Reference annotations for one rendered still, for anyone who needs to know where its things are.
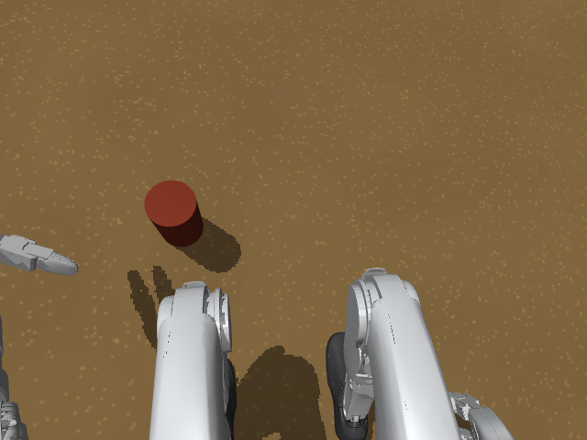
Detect can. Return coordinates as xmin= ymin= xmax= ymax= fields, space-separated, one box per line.
xmin=144 ymin=181 xmax=204 ymax=248

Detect left robot hand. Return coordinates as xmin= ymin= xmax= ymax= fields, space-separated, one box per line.
xmin=0 ymin=234 xmax=79 ymax=275

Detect left robot arm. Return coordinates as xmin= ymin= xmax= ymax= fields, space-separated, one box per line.
xmin=0 ymin=315 xmax=28 ymax=440

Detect right robot hand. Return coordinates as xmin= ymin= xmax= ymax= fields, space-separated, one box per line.
xmin=449 ymin=391 xmax=514 ymax=440

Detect right robot foot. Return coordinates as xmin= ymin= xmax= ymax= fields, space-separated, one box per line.
xmin=326 ymin=332 xmax=368 ymax=440

